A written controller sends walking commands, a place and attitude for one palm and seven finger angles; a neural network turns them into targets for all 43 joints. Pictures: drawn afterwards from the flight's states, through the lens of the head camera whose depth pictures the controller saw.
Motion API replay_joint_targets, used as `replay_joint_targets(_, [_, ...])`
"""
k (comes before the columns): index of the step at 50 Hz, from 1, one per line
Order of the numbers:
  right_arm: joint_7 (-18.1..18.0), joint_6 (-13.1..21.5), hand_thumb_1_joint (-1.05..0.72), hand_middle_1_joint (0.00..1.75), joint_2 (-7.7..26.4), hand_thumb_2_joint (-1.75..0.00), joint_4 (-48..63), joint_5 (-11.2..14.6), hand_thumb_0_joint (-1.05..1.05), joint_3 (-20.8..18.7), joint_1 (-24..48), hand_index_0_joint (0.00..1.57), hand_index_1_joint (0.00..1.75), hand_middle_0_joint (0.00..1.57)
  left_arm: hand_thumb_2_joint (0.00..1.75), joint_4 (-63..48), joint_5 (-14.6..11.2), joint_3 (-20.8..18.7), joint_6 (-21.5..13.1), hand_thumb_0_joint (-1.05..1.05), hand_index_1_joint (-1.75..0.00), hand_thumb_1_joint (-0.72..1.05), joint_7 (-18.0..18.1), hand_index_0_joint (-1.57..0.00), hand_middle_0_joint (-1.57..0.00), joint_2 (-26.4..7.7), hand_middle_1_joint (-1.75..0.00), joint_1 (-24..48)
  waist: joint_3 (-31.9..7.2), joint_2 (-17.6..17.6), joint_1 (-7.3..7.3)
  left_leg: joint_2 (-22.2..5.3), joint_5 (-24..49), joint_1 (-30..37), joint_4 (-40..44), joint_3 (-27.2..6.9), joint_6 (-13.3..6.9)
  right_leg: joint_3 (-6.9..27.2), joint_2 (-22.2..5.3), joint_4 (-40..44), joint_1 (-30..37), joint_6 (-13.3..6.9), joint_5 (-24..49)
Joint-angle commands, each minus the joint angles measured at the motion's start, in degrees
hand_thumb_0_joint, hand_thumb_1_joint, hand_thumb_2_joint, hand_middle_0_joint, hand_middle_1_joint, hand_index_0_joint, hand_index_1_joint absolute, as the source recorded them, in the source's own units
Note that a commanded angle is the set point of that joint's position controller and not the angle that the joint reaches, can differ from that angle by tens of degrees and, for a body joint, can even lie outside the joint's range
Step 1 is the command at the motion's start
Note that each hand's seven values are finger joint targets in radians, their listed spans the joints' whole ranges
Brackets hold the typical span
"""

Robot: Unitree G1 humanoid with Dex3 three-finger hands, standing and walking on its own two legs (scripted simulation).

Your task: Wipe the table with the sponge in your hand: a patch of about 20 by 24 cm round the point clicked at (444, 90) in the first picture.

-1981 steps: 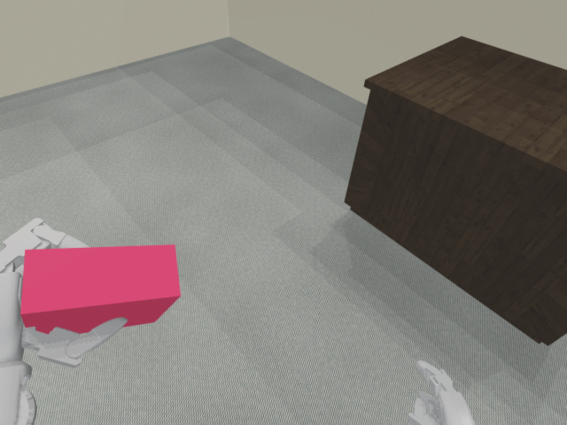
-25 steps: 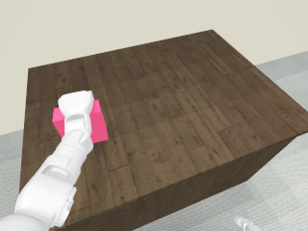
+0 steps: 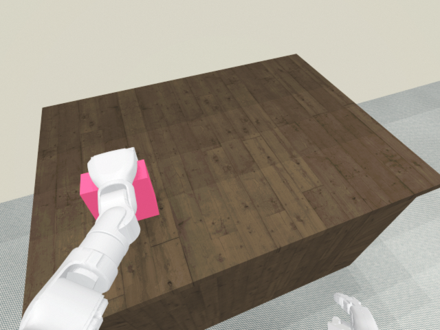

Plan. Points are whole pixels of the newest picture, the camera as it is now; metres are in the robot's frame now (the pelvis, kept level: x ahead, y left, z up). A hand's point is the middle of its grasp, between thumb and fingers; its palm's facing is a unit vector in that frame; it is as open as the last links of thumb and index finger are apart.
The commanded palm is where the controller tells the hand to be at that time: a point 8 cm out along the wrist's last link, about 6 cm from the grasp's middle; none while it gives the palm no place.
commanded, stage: wipe back along the middle lane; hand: left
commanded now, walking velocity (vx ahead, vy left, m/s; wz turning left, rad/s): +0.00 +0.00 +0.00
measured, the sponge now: (125, 201) +0.37 +0.25 -0.02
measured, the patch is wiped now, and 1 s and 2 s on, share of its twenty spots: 0.70 0.90 0.90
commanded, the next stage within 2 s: slide across to the third lane in 1.16 s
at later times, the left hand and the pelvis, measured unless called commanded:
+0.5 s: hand (129, 202) +0.34 +0.21 +0.03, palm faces +0.01 -0.03 -1.00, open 10.1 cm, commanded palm +0.29 +0.19 +0.06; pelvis +0.00 +0.00 +0.00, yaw +0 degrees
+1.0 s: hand (136, 220) +0.30 +0.19 +0.03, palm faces +0.02 -0.06 -1.00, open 10.0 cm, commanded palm +0.24 +0.17 +0.06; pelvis +0.00 -0.01 +0.00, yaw -1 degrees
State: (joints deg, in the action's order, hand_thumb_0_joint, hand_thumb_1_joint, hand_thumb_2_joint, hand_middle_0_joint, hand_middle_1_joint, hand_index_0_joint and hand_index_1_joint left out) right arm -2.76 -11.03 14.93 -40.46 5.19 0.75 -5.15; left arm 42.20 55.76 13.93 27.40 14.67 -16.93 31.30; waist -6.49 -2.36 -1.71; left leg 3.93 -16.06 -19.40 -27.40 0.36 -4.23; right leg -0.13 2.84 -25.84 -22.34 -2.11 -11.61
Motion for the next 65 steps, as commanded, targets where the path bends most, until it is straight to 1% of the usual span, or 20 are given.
replay_joint_targets(1, [-0.26, 2.44, -0.9, 0.3, 6.98, -0.9, 8.73, -0.07, 0.0, -1.95, 7.12, 0.2, 0.3, 0.2, 1.3, -7.16, -0.74, 0.79, -0.04, 0.0, -1.6, 0.1, -1.86, -1.2, -1.2, -1.26, -1.6, 9.23, -12.99, 4.73, -0.16, -2.66, 16.96, 4.14, 2.38, -3.52, 3.48, 2.92, -1.83, 0.81, 10.43, -2.98, 14.8])
replay_joint_targets(9, [-0.08, 2.25, -0.9, 0.3, 7.17, -0.9, 9.15, -0.02, 0.0, -1.74, 9.45, 0.2, 0.3, 0.2, 1.3, -10.92, -1.12, -0.87, 2.07, 0.0, -1.6, 0.1, -1.71, -1.2, -1.2, -2.71, -1.6, 6.02, -12.76, 5.87, -1.03, -2.55, 17.22, 4.54, 2.54, -4.09, 3.66, 4.07, -1.57, 0.65, 11.19, -3.37, 15.49])
replay_joint_targets(11, [0.09, 2.38, -0.9, 0.3, 6.63, -0.9, 9.71, 0.05, 0.0, -1.64, 9.89, 0.2, 0.3, 0.2, 1.3, -12.56, -0.99, 2.87, 2.47, 0.0, -1.6, 0.1, -2.07, -1.2, -1.2, 1.32, -1.6, 5.24, -12.72, 6.5, -0.42, -2.54, 18.24, 5.27, 2.11, -3.75, 3.53, 3.53, -1.63, 0.36, 11.2, -3.14, 16.7])
replay_joint_targets(14, [0.66, 2.53, -0.9, 0.3, 6.98, -0.9, 10.16, -0.1, 0.0, -1.78, 10.8, 0.2, 0.3, 0.2, 1.3, -14.94, -1.4, -0.08, 2.83, 0.0, -1.6, 0.1, -1.93, -1.2, -1.2, -0.82, -1.6, -0.57, -14.34, 6.12, -2.04, -2.58, 21.12, 5.73, 1.62, -4.17, 3.89, 4.23, -1.49, -0.7, 12.66, -3.58, 19.83])
replay_joint_targets(16, [1.33, 2.59, -0.9, 0.3, 6.41, -0.9, 10.87, 0.01, 0.0, -1.76, 11.36, 0.2, 0.3, 0.2, 1.3, -17.18, -1.42, 4.5, 3.19, 0.0, -1.6, 0.1, -2.2, -1.2, -1.2, 3.78, -1.6, -3.57, -13.58, 6.94, -1.42, -2.77, 22.78, 6.34, 1.08, -4.12, 3.98, 3.37, -1.53, -1.13, 12.32, -3.17, 20.62])
replay_joint_targets(19, [1.85, 2.32, -0.9, 0.3, 6.83, -0.9, 11.05, 0.07, 0.0, -1.78, 12.87, 0.2, 0.3, 0.2, 1.3, -20.01, -2.04, 2.07, 4.23, 0.0, -1.6, 0.1, -2.13, -1.2, -1.2, 1.42, -1.6, -5.44, -12.25, 7.73, -2.09, -2.96, 21.98, 5.88, 1.35, -4.62, 3.97, 4.04, -1.32, -1.1, 12.19, -3.43, 20.23])
replay_joint_targets(22, [2.32, 2.07, -0.9, 0.3, 6.23, -0.9, 11.52, 0.26, 0.0, -1.52, 13.87, 0.2, 0.3, 0.2, 1.3, -22.0, -1.85, 5.96, 5.66, 0.0, -1.6, 0.1, -2.15, -1.2, -1.2, 4.75, -1.6, -6.12, -11.05, 7.18, -1.68, -3.04, 21.72, 6.5, 1.45, -4.6, 3.95, 3.22, -1.34, -1.27, 11.61, -3.29, 18.86])
replay_joint_targets(24, [2.33, 1.89, -0.9, 0.3, 6.54, -0.9, 11.6, 0.28, 0.0, -1.47, 14.71, 0.2, 0.3, 0.2, 1.3, -23.85, -2.34, 3.02, 6.31, 0.0, -1.6, 0.1, -2.08, -1.2, -1.2, 1.64, -1.6, -7.32, -11.37, 7.5, -2.36, -2.84, 19.85, 6.11, 1.64, -4.65, 3.58, 4.08, -1.12, -1.04, 12.6, -3.47, 18.63])
replay_joint_targets(26, [2.43, 1.78, -0.9, 0.3, 6.02, -0.9, 12.09, 0.5, 0.0, -1.06, 15.29, 0.2, 0.3, 0.2, 1.3, -24.59, -2.19, 5.85, 7.03, 0.0, -1.6, 0.1, -2.3, -1.2, -1.2, 4.22, -1.6, -8.03, -9.67, 7.34, -1.99, -2.76, 18.6, 5.8, 2.13, -4.41, 3.54, 3.34, -1.25, -0.99, 12.31, -3.24, 16.82])
replay_joint_targets(29, [2.43, 1.6, -0.9, 0.3, 6.24, -0.9, 12.07, 0.45, 0.0, -1.02, 15.97, 0.2, 0.3, 0.2, 1.3, -25.81, -1.81, 3.64, 7.45, 0.0, -1.6, 0.1, -2.3, -1.2, -1.2, 1.79, -1.6, -8.44, -9.6, 6.82, -2.52, -2.71, 17.11, 5.59, 2.42, -4.81, 3.47, 4.47, -0.93, -0.91, 12.03, -3.59, 15.23])
replay_joint_targets(31, [2.73, 1.48, -0.9, 0.3, 5.69, -0.9, 12.43, 0.56, 0.0, -0.83, 16.03, 0.2, 0.3, 0.2, 1.3, -25.99, -1.32, 7.76, 7.75, 0.0, -1.6, 0.1, -2.74, -1.2, -1.2, 5.2, -1.6, -7.73, -8.55, 6.27, -1.75, -2.76, 16.42, 6.32, 2.36, -4.59, 3.25, 3.41, -0.89, -0.84, 10.88, -3.44, 13.08])
replay_joint_targets(34, [2.82, 1.45, -0.9, 0.3, 5.95, -0.9, 12.66, 0.45, 0.0, -0.82, 16.53, 0.2, 0.3, 0.2, 1.3, -26.88, -1.29, 4.94, 7.63, 0.0, -1.6, 0.1, -2.78, -1.2, -1.2, 2.64, -1.6, -8.78, -8.91, 6.02, -2.57, -2.69, 15.7, 5.72, 2.43, -5.16, 3.27, 4.36, -0.54, -1.13, 11.0, -3.83, 12.39])
replay_joint_targets(37, [3.13, 1.44, -0.9, 0.3, 5.5, -0.9, 12.94, 0.48, 0.0, -0.67, 16.53, 0.2, 0.3, 0.2, 1.3, -26.4, -0.76, 8.82, 7.79, 0.0, -1.6, 0.1, -3.14, -1.2, -1.2, 6.04, -1.6, -8.85, -7.7, 6.54, -1.95, -2.64, 14.56, 5.63, 2.33, -4.79, 3.08, 3.67, -0.67, -1.1, 10.15, -3.57, 10.77])
replay_joint_targets(39, [3.12, 1.4, -0.9, 0.3, 5.85, -0.9, 13.02, 0.38, 0.0, -0.82, 16.9, 0.2, 0.3, 0.2, 1.3, -27.59, -0.89, 5.53, 7.63, 0.0, -1.6, 0.1, -2.98, -1.2, -1.2, 2.91, -1.6, -9.56, -8.51, 6.33, -2.7, -2.67, 14.06, 5.29, 2.33, -5.16, 2.93, 4.63, -0.37, -1.22, 10.62, -3.89, 10.55])
replay_joint_targets(42, [3.56, 1.68, -0.9, 0.3, 5.42, -0.9, 13.82, 0.46, 0.0, -0.65, 17.05, 0.2, 0.3, 0.2, 1.3, -29.09, -1.24, 8.56, 7.56, 0.0, -1.6, 0.1, -3.22, -1.2, -1.2, 5.91, -1.6, -13.53, -8.7, 7.67, -2.57, -2.31, 15.34, 5.1, 1.7, -4.55, 2.63, 4.53, -0.74, -1.61, 12.32, -3.48, 13.67])
replay_joint_targets(44, [3.7, 1.56, -0.9, 0.3, 5.68, -0.9, 13.8, 0.4, 0.0, -0.73, 17.61, 0.2, 0.3, 0.2, 1.3, -30.71, -1.46, 5.89, 7.62, 0.0, -1.6, 0.1, -3.12, -1.2, -1.2, 3.37, -1.6, -14.7, -8.94, 7.01, -3.15, -2.31, 14.78, 4.4, 1.74, -4.88, 2.58, 5.6, -0.6, -1.72, 12.71, -3.76, 13.84])
replay_joint_targets(56, [4.82, 2.05, -0.9, 0.3, 4.97, -0.9, 14.62, 0.91, 0.0, -0.62, 19.12, 0.2, 0.3, 0.2, 1.3, -36.58, -1.91, 8.22, 8.91, 0.0, -1.6, 0.1, -2.87, -1.2, -1.2, 5.07, -1.6, -24.28, -6.9, 8.28, -3.41, -2.01, 13.25, 3.9, 1.71, -4.1, 2.08, 6.21, -0.55, -1.71, 14.22, -3.09, 13.41])
replay_joint_targets(62, [4.59, 2.23, -0.9, 0.3, 5.02, -0.9, 14.03, 0.88, 0.0, -0.46, 19.16, 0.2, 0.3, 0.2, 1.3, -35.49, -1.12, 8.53, 9.2, 0.0, -1.6, 0.1, -2.67, -1.2, -1.2, 4.74, -1.6, -21.6, -4.77, 8.29, -2.96, -1.91, 10.72, 3.18, 1.98, -4.01, 2.05, 6.73, -0.41, -1.13, 12.42, -2.97, 10.56])
replay_joint_targets(64, [4.08, 2.1, -0.9, 0.3, 5.43, -0.9, 13.57, 0.75, 0.0, -0.62, 19.29, 0.2, 0.3, 0.2, 1.3, -36.45, -1.16, 5.61, 9.29, 0.0, -1.6, 0.1, -2.5, -1.2, -1.2, 1.52, -1.6, -18.12, -5.19, 7.42, -2.94, -1.79, 9.11, 3.1, 2.2, -4.08, 1.81, 8.13, -0.27, -0.3, 12.35, -3.14, 8.92])
replay_joint_targets(65, [3.98, 2.13, -0.9, 0.3, 5.07, -0.9, 13.98, 0.71, 0.0, -0.66, 19.29, 0.2, 0.3, 0.2, 1.3, -37.35, -0.82, 7.78, 9.52, 0.0, -1.6, 0.1, -2.64, -1.2, -1.2, 3.45, -1.6, -16.3, -6.99, 6.73, -2.61, -1.54, 9.58, 3.71, 1.96, -3.51, 1.57, 7.72, -0.69, -0.5, 13.6, -2.88, 9.38])
